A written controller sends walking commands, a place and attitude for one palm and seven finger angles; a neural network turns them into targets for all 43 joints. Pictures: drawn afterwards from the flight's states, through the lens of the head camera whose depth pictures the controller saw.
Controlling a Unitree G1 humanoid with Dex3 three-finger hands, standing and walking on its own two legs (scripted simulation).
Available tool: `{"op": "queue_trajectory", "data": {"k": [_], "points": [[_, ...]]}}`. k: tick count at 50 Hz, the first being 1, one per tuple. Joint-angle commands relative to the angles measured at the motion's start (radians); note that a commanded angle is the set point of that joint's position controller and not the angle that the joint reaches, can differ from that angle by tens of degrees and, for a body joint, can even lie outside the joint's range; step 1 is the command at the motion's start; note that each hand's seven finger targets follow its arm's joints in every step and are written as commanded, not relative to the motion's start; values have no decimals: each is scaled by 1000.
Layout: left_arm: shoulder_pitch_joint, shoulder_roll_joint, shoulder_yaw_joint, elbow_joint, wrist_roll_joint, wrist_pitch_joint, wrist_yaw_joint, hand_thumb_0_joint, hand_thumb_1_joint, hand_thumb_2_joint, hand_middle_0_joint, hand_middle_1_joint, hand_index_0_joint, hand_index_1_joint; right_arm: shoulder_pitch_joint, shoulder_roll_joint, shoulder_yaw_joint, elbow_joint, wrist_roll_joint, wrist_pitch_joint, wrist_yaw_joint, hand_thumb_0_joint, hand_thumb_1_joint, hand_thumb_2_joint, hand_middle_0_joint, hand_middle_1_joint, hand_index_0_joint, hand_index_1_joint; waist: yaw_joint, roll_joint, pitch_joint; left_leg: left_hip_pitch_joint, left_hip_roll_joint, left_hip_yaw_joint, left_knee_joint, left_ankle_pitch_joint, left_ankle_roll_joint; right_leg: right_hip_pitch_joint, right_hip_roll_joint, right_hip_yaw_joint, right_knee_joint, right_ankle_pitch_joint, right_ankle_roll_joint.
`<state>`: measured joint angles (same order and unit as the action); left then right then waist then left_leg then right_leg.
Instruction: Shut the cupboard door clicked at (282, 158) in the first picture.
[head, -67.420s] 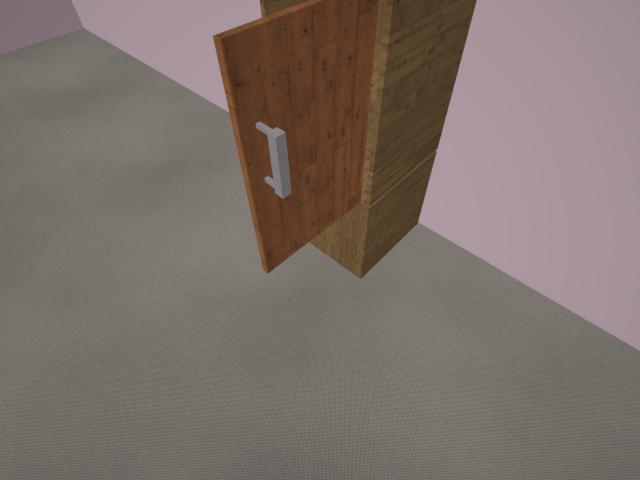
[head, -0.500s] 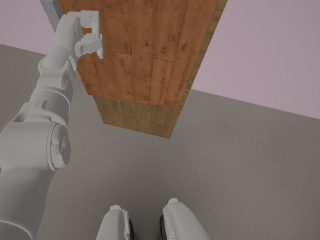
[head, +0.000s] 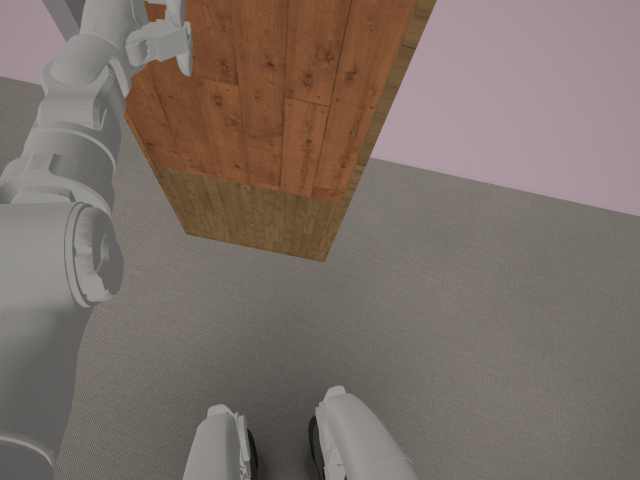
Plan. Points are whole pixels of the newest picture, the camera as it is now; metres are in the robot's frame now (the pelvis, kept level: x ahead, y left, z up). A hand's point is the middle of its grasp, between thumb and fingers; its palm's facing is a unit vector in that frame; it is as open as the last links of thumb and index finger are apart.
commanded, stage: push the door shut along its arc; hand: left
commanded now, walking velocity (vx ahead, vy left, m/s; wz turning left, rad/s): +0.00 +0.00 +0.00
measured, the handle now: (81, 4) +0.63 +0.15 +0.11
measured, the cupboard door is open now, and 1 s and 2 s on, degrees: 0 0 0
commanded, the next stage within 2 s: pull the fist back off the door in 0.22 s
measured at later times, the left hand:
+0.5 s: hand (202, 31) +0.58 +0.03 +0.12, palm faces +0.04 -1.00 +0.06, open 3.1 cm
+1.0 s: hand (227, 50) +0.56 +0.01 +0.11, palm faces +0.03 -1.00 +0.00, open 3.2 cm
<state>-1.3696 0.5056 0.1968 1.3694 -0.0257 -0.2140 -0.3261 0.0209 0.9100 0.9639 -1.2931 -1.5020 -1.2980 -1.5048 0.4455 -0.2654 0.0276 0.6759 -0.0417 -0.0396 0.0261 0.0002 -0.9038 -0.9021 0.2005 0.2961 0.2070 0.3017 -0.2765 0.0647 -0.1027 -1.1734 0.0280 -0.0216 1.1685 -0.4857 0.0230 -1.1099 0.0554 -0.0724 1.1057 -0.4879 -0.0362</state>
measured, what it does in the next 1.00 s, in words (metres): stands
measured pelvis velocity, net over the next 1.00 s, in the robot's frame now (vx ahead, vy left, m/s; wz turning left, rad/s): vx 0.00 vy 0.01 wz -0.01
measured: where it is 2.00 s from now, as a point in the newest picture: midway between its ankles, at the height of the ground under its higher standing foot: outside the picture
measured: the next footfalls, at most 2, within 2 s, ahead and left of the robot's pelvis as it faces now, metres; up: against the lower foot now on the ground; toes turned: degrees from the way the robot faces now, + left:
none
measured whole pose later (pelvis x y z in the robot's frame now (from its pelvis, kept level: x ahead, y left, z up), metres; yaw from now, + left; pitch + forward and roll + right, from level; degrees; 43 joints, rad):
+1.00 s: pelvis +0.00 +0.01 +0.02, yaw -1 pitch +26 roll -2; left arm -1.19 0.23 0.27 1.30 0.07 -0.39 0.27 0.02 0.90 0.91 -1.29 -1.50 -1.30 -1.50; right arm 0.53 -0.26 -0.01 0.68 -0.11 -0.03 0.14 0.00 -0.91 -0.90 0.20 0.30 0.20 0.30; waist -0.27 0.07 -0.14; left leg -1.08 0.02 0.02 1.08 -0.46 0.03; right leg -1.04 0.05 -0.03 1.04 -0.46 -0.02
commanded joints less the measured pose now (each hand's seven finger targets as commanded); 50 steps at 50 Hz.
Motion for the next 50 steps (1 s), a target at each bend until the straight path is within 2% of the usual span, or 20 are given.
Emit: {"op": "queue_trajectory", "data": {"k": [1, 5, 8, 10, 14, 16, 17, 20, 22, 24, 26, 28, 32, 35, 38, 39, 43, 44, 48, 50], "points": [[-633, 54, -13, -239, -20, -72, -14, 0, 900, 900, -1300, -1500, -1300, -1500, 231, -193, -69, 6, -1, -16, -21, 0, -900, -900, 200, 300, 200, 300, -97, 176, -592, 590, -10, -80, -47, 472, 28, 68, 20, 33, -126, 355, -3], [-700, 58, -18, -243, -19, -65, -18, 0, 900, 900, -1300, -1500, -1300, -1500, 229, -196, -68, 18, 0, -28, -27, 0, -900, -900, 200, 300, 200, 300, -119, 167, -588, 566, -9, -75, -28, 449, 35, 47, 22, 37, -121, 341, 0], [-714, -9, -65, -234, -15, -49, -21, 0, 900, 900, -1300, -1500, -1300, -1500, 215, -193, -69, 32, -2, -36, -29, 0, -900, -900, 200, 300, 200, 300, -131, 202, -580, 595, -8, -82, -22, 442, 33, -3, 23, 26, -119, 314, -4], [-755, -10, -72, -263, -22, -55, -25, 0, 900, 900, -1300, -1500, -1300, -1500, 218, -198, -70, 41, -2, -46, -32, 0, -900, -900, 200, 300, 200, 300, -134, 223, -604, 642, -3, -94, -22, 472, 33, -37, 24, 23, -108, 308, -3], [-781, -80, -114, -247, -29, -28, -25, 0, 900, 900, -1300, -1500, -1300, -1500, 206, -195, -67, 55, -4, -61, -41, 0, -900, -900, 200, 300, 200, 300, -156, 222, -586, 638, -4, -100, -24, 428, 37, -72, 25, 10, -110, 272, -5], [-764, -46, -93, -215, -30, -13, -24, 0, 900, 900, -1300, -1500, -1300, -1500, 202, -199, -62, 58, -3, -66, -45, 0, -900, -900, 200, 300, 200, 300, -159, 189, -577, 593, -7, -88, -19, 384, 37, -52, 25, 10, -117, 256, -3], [-785, 29, 135, -225, -94, -1, 194, 0, 900, 900, -1300, -1500, -1300, -1500, 247, -175, -46, 16, -21, -79, -34, 0, -900, -900, 200, 300, 200, 300, -114, 208, -595, 479, 9, -86, -28, 310, 22, 16, 8, 42, -136, 236, 7], [-748, -71, 116, -187, -13, -14, 473, 0, 900, 900, -1300, -1500, -1300, -1500, 259, -163, -52, 10, -52, -78, 19, 0, -900, -900, 200, 300, 200, 300, -127, 147, -567, 422, 7, -103, -59, 241, 13, 18, 4, 33, -130, 191, 26], [-762, -59, 152, -184, 54, -57, 628, 0, 900, 900, -1300, -1500, -1300, -1500, 263, -161, -53, 11, -78, -71, 51, 0, -900, -900, 200, 300, 200, 300, -129, 124, -545, 371, 1, -91, -62, 199, 12, 17, 0, 33, -136, 166, 33], [-800, -56, 101, -178, 164, -119, 696, 0, 900, 900, -1300, -1500, -1300, -1500, 269, -163, -63, 19, -97, -66, 80, 0, -900, -900, 200, 300, 200, 300, -152, 146, -561, 383, -2, -88, -59, 192, 13, -10, -3, 34, -129, 156, 35], [-796, -4, 76, -157, 241, -166, 703, 0, 900, 900, -1300, -1500, -1300, -1500, 271, -172, -69, 17, -99, -57, 100, 0, -900, -900, 200, 300, 200, 300, -152, 166, -567, 383, -7, -83, -63, 158, 13, -5, -5, 41, -132, 133, 28], [-780, -1, 51, -123, 256, -179, 677, 0, 900, 900, -1300, -1500, -1300, -1500, 266, -176, -72, 13, -91, -50, 105, 0, -900, -900, 200, 300, 200, 300, -160, 164, -558, 375, -11, -75, -76, 125, 16, 18, -6, 49, -146, 122, 24], [-743, 26, 64, -103, 200, -166, 604, 0, 900, 900, -1300, -1500, -1300, -1500, 262, -184, -67, -6, -70, -42, 94, 0, -900, -900, 200, 300, 200, 300, -144, 127, -549, 345, -15, -68, -107, 74, 21, 86, -5, 58, -171, 101, 24], [-664, -51, 33, -132, 159, -171, 572, 0, 900, 900, -1300, -1500, -1300, -1500, 267, -177, -70, -14, -62, -40, 93, 0, -900, -900, 200, 300, 200, 300, -108, 169, -581, 446, -9, -90, -136, 118, 10, 73, -4, 39, -168, 133, 16], [-575, -88, 47, -177, 99, -178, 560, 0, 900, 900, -1300, -1500, -1300, -1500, 272, -176, -76, -20, -60, -35, 90, 0, -900, -900, 200, 300, 200, 300, -79, 103, -597, 476, -10, -81, -154, 179, 8, 139, 1, 33, -186, 177, 19], [-534, -108, 41, -176, 91, -183, 557, 0, 900, 900, -1300, -1500, -1300, -1500, 274, -174, -76, -21, -60, -35, 90, 0, -900, -900, 200, 300, 200, 300, -63, 118, -598, 495, -10, -82, -160, 200, 4, 138, 2, 29, -182, 190, 16], [-432, -121, 58, -191, 88, -196, 584, 0, 900, 900, -1300, -1500, -1300, -1500, 270, -172, -81, -20, -59, -17, 93, 0, -900, -900, 200, 300, 200, 300, -42, 51, -522, 466, -14, -56, -180, 207, 6, 181, 3, 28, -208, 200, 20], [-425, -98, 79, -213, 93, -210, 594, 0, 900, 900, -1300, -1500, -1300, -1500, 275, -172, -82, -21, -62, -15, 91, 0, -900, -900, 200, 300, 200, 300, -27, 68, -536, 488, -13, -58, -186, 237, 4, 192, 2, 27, -201, 222, 17], [-320, -129, 76, -342, 101, -274, 615, 0, 900, 900, -1300, -1500, -1300, -1500, 259, -157, -97, -40, -64, 0, 100, 0, -900, -900, 200, 300, 200, 300, 19, 66, -590, 560, -17, -34, -188, 390, -5, 280, 3, 27, -192, 364, 14], [-238, -183, 46, -389, 104, -294, 614, 0, 900, 900, -1300, -1500, -1300, -1500, 248, -148, -105, -47, -60, 9, 103, 0, -900, -900, 200, 300, 200, 300, 41, 88, -612, 627, -12, -32, -187, 488, -15, 289, 4, 22, -182, 436, 12]]}}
